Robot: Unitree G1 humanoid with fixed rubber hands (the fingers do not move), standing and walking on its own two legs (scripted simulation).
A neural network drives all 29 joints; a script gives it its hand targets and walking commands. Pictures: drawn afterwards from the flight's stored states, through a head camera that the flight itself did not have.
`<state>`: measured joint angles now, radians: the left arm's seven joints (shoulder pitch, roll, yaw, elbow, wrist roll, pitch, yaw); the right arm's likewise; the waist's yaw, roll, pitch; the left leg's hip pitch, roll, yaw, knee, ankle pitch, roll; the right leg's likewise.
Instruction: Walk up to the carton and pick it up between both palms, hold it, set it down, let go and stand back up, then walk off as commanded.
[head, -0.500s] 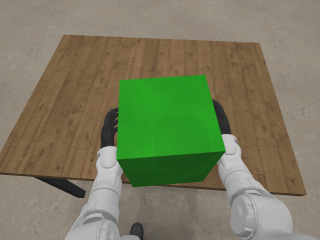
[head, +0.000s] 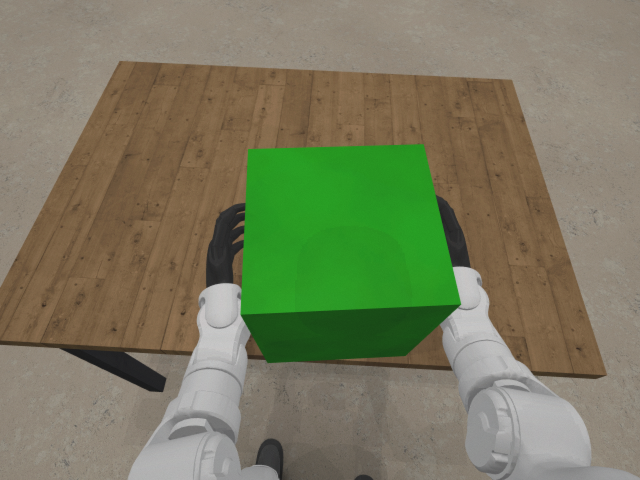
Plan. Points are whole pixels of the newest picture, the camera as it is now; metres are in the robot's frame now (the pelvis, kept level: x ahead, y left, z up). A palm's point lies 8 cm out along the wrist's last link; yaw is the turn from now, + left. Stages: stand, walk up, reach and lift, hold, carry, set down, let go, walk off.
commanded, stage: reach and lift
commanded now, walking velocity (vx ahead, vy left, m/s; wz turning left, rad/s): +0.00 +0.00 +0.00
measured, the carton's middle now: (336, 265) +0.37 +0.02 -0.01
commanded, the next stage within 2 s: none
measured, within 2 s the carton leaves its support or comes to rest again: neither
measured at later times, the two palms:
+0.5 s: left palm (226, 261) +0.34 +0.16 +0.03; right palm (465, 253) +0.38 -0.13 +0.04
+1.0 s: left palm (205, 208) +0.37 +0.18 +0.11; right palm (478, 206) +0.39 -0.12 +0.12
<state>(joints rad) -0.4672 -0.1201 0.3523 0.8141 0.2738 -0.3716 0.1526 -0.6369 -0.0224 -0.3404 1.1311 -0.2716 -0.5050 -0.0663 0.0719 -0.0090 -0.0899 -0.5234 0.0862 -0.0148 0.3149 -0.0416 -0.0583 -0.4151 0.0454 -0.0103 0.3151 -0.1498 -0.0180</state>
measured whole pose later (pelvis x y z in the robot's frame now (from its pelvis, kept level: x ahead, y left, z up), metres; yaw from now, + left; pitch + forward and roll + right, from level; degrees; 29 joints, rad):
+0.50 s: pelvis -0.04 +0.00 +0.00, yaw -2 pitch +14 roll -1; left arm -0.61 -0.10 0.36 0.86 0.27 -0.34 0.15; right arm -0.72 -0.06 -0.33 1.14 -0.26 -0.49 -0.10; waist 0.08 -0.04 -0.09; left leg -0.55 0.09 0.02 0.27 0.03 -0.04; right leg -0.50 0.05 0.02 0.35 -0.11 -0.01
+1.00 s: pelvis -0.01 +0.01 +0.00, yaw +1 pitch +4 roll -1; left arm -0.56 -0.03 0.18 0.57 0.18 0.14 0.16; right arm -0.66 -0.08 -0.09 0.89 0.09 -0.08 -0.13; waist 0.00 -0.06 -0.10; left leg -0.33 0.06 -0.02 0.32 -0.06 -0.04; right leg -0.21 0.02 -0.02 0.30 -0.17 0.00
